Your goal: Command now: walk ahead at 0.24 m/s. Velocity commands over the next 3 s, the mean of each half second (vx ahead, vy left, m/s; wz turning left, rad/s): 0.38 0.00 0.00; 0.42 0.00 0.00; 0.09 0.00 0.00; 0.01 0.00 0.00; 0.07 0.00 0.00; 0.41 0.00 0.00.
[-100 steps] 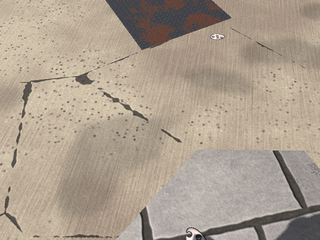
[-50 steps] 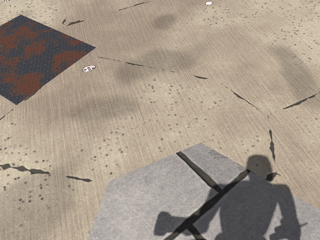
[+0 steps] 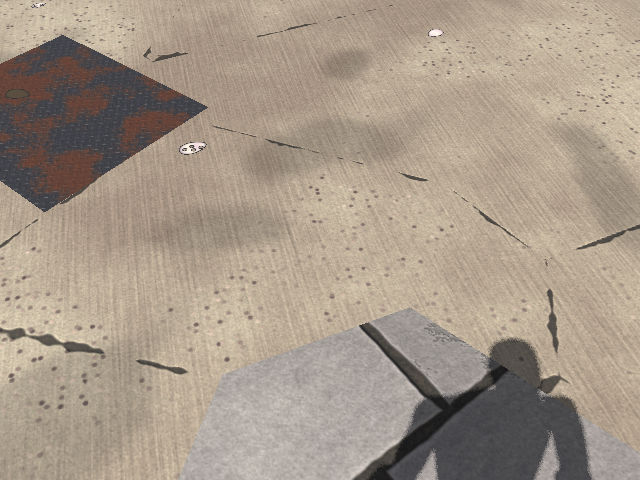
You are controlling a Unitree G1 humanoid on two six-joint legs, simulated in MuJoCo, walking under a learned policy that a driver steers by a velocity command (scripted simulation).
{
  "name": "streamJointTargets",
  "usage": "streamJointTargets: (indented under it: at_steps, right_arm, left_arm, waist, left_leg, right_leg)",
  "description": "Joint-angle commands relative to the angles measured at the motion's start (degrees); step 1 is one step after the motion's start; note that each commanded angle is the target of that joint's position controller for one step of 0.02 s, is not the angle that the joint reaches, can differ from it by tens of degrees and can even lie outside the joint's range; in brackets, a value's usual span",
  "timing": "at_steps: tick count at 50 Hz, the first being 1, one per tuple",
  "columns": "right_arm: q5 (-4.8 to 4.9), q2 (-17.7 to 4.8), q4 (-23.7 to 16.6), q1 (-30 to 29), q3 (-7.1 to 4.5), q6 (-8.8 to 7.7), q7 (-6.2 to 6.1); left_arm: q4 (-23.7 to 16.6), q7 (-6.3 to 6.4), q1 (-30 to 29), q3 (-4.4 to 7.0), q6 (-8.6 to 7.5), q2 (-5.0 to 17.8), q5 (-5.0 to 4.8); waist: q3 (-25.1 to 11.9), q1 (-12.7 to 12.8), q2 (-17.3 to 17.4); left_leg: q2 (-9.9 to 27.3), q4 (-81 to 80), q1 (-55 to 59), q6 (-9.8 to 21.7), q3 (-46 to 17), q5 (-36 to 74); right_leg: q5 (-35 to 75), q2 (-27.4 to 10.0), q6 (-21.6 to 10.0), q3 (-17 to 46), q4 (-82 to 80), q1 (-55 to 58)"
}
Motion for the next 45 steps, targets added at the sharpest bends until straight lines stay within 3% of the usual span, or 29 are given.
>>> streamJointTargets:
  at_steps: [1, 3, 4, 5, 6, 7, 8, 9, 11, 13, 15, 18, 23, 25, 26, 27, 28, 29, 30, 31, 32, 33, 34, 36, 38, 41, 43, 45]
  right_arm:
    - [0.89, -3.37, -4.55, -3.54, -0.56, -2.95, 1.10]
    - [1.33, -3.42, -4.11, -0.59, -0.71, -4.30, 1.99]
    - [1.20, -3.34, -1.83, 4.57, -1.09, -4.67, 2.15]
    - [0.46, -4.28, 0.56, 9.24, -1.76, -4.59, 2.20]
    - [-0.03, -7.61, 1.95, 16.48, -2.76, -4.47, 2.03]
    - [-0.06, -13.96, 2.18, 21.61, -3.84, -4.95, 2.91]
    - [-0.64, -10.66, 1.25, 17.47, -2.63, -5.76, 3.06]
    - [-0.28, -7.66, -0.36, 13.36, -1.90, -6.30, 3.04]
    - [-0.15, -6.41, -2.10, 9.39, -1.32, -6.39, 3.56]
    - [-0.66, -3.73, -1.89, 11.37, -0.46, -5.62, 3.36]
    - [-0.81, -4.42, -1.71, 13.70, -0.46, -4.94, 2.61]
    - [-0.95, -6.29, -2.75, 13.37, -0.67, -4.33, 1.55]
    - [0.04, -7.43, -1.96, 16.06, -1.54, -4.25, 1.10]
    - [0.18, -8.12, -2.22, 14.88, -2.10, -3.93, 1.03]
    - [0.02, -8.90, -2.60, 13.95, -2.47, -3.68, 0.98]
    - [-0.23, -9.58, -2.94, 13.06, -2.82, -3.22, 0.95]
    - [-0.54, -9.23, -3.47, 12.04, -2.74, -2.65, 0.98]
    - [-1.05, -8.31, -4.78, 11.23, -2.20, -2.60, 1.14]
    - [-0.99, 0.66, -5.74, 18.86, 0.16, -3.71, 2.10]
    - [0.52, -1.61, -4.95, 16.32, -0.24, -5.70, 2.61]
    - [2.41, -6.07, -7.68, 9.62, -1.68, -6.80, 2.73]
    - [2.67, -7.04, -8.81, 5.62, -1.88, -7.26, 2.34]
    - [1.94, -6.89, -8.84, 4.11, -2.43, -7.00, 1.75]
    - [1.00, -4.34, -8.40, 7.05, -2.71, -5.28, 1.25]
    - [0.66, -3.16, -9.19, 6.31, -2.73, -4.16, 1.02]
    - [-0.23, -4.70, -12.51, -1.58, -3.17, -3.98, 0.85]
    - [-0.60, -3.58, -13.60, -5.15, -2.71, -4.43, 1.28]
    - [-0.60, -2.29, -14.48, -9.64, -2.05, -4.73, 1.90]
  left_arm:
    - [-1.72, 0.14, 2.83, 2.62, -1.93, 11.39, -0.24]
    - [-3.46, -0.07, -1.70, 2.44, -2.51, 10.20, -1.06]
    - [-4.55, -0.18, -5.19, 2.35, -2.31, 9.92, -1.54]
    - [-5.33, -0.32, -6.39, 2.01, -2.32, 8.43, -1.23]
    - [-6.09, -0.72, -6.82, 0.87, -2.79, 4.47, -0.29]
    - [-8.69, -0.42, -7.44, 0.85, -3.89, 3.60, -0.43]
    - [-8.35, -0.55, -6.94, 1.32, -4.67, 5.55, -1.55]
    - [-7.72, -1.09, -5.78, 1.36, -5.25, 5.74, -2.16]
    - [-6.89, -1.47, -6.15, 2.01, -5.93, 6.71, -1.19]
    - [-6.99, -2.23, -7.40, 2.36, -5.87, 6.12, -0.42]
    - [-7.91, -2.70, -9.87, 1.93, -5.36, 3.80, -0.24]
    - [-11.35, -2.91, -18.12, 0.89, -5.13, 1.62, -0.41]
    - [-14.67, -3.97, -24.97, 0.50, -5.33, 2.73, -0.99]
    - [-15.27, -4.42, -24.23, 1.05, -5.72, 4.34, -0.97]
    - [-14.89, -4.43, -21.76, 1.72, -5.83, 5.73, -0.91]
    - [-13.64, -4.21, -16.61, 2.69, -5.79, 7.48, -0.92]
    - [-10.68, -3.77, -7.04, 4.10, -5.56, 9.66, -1.11]
    - [-8.03, -3.15, 3.47, 5.16, -5.12, 12.20, -0.70]
    - [-6.39, -2.98, 10.64, 6.22, -4.91, 17.22, 0.64]
    - [-5.83, -3.14, 9.53, 4.72, -4.78, 12.44, 0.48]
    - [-6.59, -3.20, 2.70, 3.79, -5.19, 9.69, -0.04]
    - [-7.88, -3.32, -3.03, 3.04, -5.61, 7.42, 0.01]
    - [-8.21, -3.70, -6.39, 2.41, -6.04, 5.40, 0.56]
    - [-7.48, -4.09, -7.92, 1.85, -6.49, 3.67, 1.25]
    - [-6.06, -3.69, -5.82, 2.01, -6.74, 4.98, 0.98]
    - [-4.95, -2.22, -2.61, 2.38, -6.70, 7.67, 1.24]
    - [-4.78, -1.59, -1.67, 2.21, -6.18, 7.86, 1.39]
    - [-3.86, -1.24, 1.36, 2.17, -5.70, 8.54, 1.18]
  waist:
    - [9.55, 1.55, -10.78]
    - [8.77, -1.64, -9.00]
    - [7.37, -4.60, -7.43]
    - [5.88, -5.84, -4.01]
    - [1.90, -7.62, 7.61]
    - [1.11, -7.94, 19.63]
    - [4.23, -5.22, 12.26]
    - [7.47, -3.33, 8.05]
    - [7.84, -2.05, 5.03]
    - [5.96, -2.31, 6.28]
    - [5.19, -2.83, 5.78]
    - [7.14, -3.95, 4.69]
    - [9.58, -4.15, 5.83]
    - [7.97, -2.04, 6.03]
    - [5.35, -0.15, 6.99]
    - [1.28, 2.78, 8.29]
    - [-4.44, 7.44, 8.19]
    - [-11.17, 11.53, 6.08]
    - [-21.93, 7.47, -9.64]
    - [-23.08, 8.45, -10.42]
    - [-11.03, 6.72, -9.24]
    - [-5.21, 4.56, -4.12]
    - [-1.68, 2.33, -1.20]
    - [-0.56, -1.26, -3.63]
    - [1.42, -2.00, -4.04]
    - [4.19, -0.89, -2.57]
    - [3.99, -0.23, -2.34]
    - [2.59, 1.79, -2.53]
  left_leg:
    - [-0.04, 10.14, -12.63, 3.10, 0.32, -4.34]
    - [0.97, 0.24, -7.14, 5.39, 0.33, -3.99]
    - [-0.79, -9.12, 3.68, 5.71, 2.73, 3.41]
    - [-1.91, -11.55, 12.15, 4.61, 1.76, 8.88]
    - [7.74, -18.10, 20.35, 6.48, -12.65, 3.77]
    - [19.37, -27.08, 24.20, 13.99, -36.83, -2.70]
    - [21.67, -27.99, 21.01, 15.91, -40.37, -6.90]
    - [19.65, -27.61, 19.85, 14.25, -34.13, -5.70]
    - [14.95, -28.16, 19.37, 10.47, -22.59, 5.60]
    - [11.13, -27.91, 19.06, 8.57, -13.47, 21.57]
    - [9.89, -27.95, 19.07, 9.08, -9.24, 30.03]
    - [8.43, -30.35, 13.95, 9.12, -5.58, 30.35]
    - [10.97, -31.63, 15.65, 9.48, -3.79, 31.02]
    - [12.35, -28.19, 19.64, 8.61, -2.87, 40.09]
    - [12.77, -24.54, 21.35, 8.00, -2.43, 50.17]
    - [12.60, -18.21, 22.19, 7.33, -1.66, 60.84]
    - [10.54, -7.38, 19.75, 5.95, -0.06, 65.79]
    - [8.59, 7.60, 7.33, 4.54, 0.17, 54.08]
    - [-2.83, 32.35, -15.47, 0.59, -0.08, 15.07]
    - [-5.08, 41.86, -22.22, 1.74, -8.77, -7.42]
    - [-1.41, 44.53, -27.94, 3.01, -7.90, -4.59]
    - [1.98, 42.04, -26.29, 3.66, -6.36, 1.22]
    - [4.17, 38.33, -23.24, 3.54, -5.22, 4.97]
    - [6.63, 33.39, -16.03, 3.27, -5.44, 7.83]
    - [7.34, 29.59, -16.14, 2.35, -4.33, 8.74]
    - [7.88, 19.58, -22.45, 0.15, -3.57, 17.10]
    - [6.02, 8.95, -19.59, -0.24, -1.66, 23.85]
    - [3.07, 1.40, -15.17, -0.39, 0.76, 29.91]
  right_leg:
    - [-28.20, -18.28, -12.34, 27.37, -22.00, -5.06]
    - [-20.40, -16.31, -9.84, 21.52, -19.36, -5.97]
    - [-15.70, -12.40, -7.41, 15.24, -16.27, -10.73]
    - [-9.07, -8.00, -5.23, 9.50, -9.21, -14.83]
    - [-4.18, -2.18, -1.50, 0.77, 9.26, -20.96]
    - [-12.21, 3.12, 0.13, -1.92, 23.45, -31.76]
    - [-12.40, -0.57, -0.72, 3.24, 33.34, -35.73]
    - [-6.16, -3.28, -1.88, 4.32, 36.56, -38.74]
    - [3.43, -6.45, -2.55, 2.49, 33.83, -38.86]
    - [7.99, -7.26, -1.70, 0.16, 29.55, -34.92]
    - [10.80, -6.75, -0.14, -1.88, 25.48, -34.27]
    - [16.79, -4.97, 1.34, -3.89, 12.35, -30.20]
    - [20.98, -3.36, -0.35, -4.34, 1.31, -25.50]
    - [19.24, -2.58, -2.20, -4.07, -0.91, -22.81]
    - [17.83, -1.24, -3.17, -4.68, -0.79, -18.70]
    - [16.30, 0.57, -4.35, -5.73, -0.16, -11.90]
    - [16.77, 1.99, -5.98, -6.54, -0.81, -0.07]
    - [15.11, -4.66, -8.79, 0.97, 1.24, 17.89]
    - [1.71, -21.21, -19.42, 30.70, -3.49, 39.33]
    - [-4.85, -23.47, -19.78, 44.51, -14.64, 37.22]
    - [-4.74, -21.19, -16.23, 35.39, -16.38, 27.50]
    - [0.88, -19.17, -14.21, 26.63, -17.98, 16.91]
    - [7.30, -16.80, -12.73, 19.97, -19.51, 8.15]
    - [10.96, -13.32, -11.36, 12.46, -22.40, -0.81]
    - [13.23, -12.58, -12.24, 9.01, -24.76, -4.78]
    - [19.80, -12.49, -12.73, 6.52, -26.00, -3.84]
    - [32.61, -9.96, -10.73, 1.28, -23.65, -3.89]
    - [37.06, -8.59, -9.29, -1.45, -21.69, -2.84]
